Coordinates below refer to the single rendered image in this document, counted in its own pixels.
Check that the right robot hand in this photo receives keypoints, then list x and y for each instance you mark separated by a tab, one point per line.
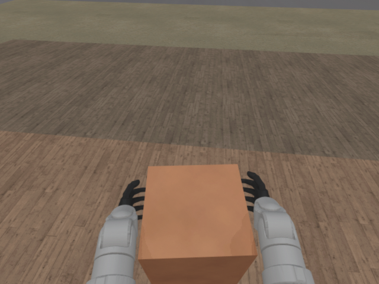
258	191

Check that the robot right forearm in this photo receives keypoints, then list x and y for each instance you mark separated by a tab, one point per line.
280	248

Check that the robot left forearm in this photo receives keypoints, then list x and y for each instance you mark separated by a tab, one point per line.
116	248

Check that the left robot hand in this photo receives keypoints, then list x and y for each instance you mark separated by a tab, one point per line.
128	194

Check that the carton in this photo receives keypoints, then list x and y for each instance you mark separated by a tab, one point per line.
195	226

